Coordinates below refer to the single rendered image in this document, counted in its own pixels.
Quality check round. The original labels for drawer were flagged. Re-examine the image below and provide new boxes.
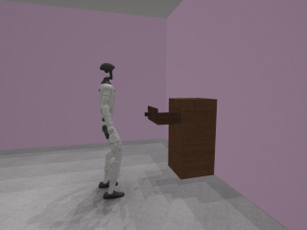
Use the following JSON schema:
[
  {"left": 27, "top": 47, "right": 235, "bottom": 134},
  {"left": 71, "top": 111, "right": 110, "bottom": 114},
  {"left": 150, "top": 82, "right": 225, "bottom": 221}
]
[{"left": 148, "top": 105, "right": 181, "bottom": 126}]

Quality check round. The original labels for robot right shin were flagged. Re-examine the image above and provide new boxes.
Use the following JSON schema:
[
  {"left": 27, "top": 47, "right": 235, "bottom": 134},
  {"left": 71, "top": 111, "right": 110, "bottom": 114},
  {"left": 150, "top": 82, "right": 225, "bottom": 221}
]
[{"left": 108, "top": 160, "right": 122, "bottom": 194}]

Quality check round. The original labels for right robot hand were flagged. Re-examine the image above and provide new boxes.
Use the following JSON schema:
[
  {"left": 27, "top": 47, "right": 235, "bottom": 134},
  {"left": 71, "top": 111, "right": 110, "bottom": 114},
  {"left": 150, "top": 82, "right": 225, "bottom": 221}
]
[{"left": 108, "top": 132, "right": 122, "bottom": 153}]

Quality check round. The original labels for robot right upper arm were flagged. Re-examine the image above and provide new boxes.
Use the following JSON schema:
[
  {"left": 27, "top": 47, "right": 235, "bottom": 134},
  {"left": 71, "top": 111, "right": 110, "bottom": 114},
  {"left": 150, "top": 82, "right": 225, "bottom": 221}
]
[{"left": 101, "top": 83, "right": 112, "bottom": 111}]

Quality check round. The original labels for robot left foot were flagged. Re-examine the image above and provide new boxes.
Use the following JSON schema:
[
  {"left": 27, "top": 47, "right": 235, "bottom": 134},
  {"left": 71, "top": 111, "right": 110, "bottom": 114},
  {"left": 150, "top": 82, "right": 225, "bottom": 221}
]
[{"left": 99, "top": 180, "right": 118, "bottom": 189}]

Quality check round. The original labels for right robot forearm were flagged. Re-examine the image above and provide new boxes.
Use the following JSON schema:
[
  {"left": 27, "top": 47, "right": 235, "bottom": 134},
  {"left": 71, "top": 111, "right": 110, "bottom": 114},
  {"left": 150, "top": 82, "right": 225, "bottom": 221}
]
[{"left": 102, "top": 105, "right": 115, "bottom": 134}]

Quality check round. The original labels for cabinet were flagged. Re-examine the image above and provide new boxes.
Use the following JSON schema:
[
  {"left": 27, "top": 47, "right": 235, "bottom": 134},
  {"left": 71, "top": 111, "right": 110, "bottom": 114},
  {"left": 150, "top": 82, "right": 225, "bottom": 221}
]
[{"left": 168, "top": 98, "right": 218, "bottom": 179}]

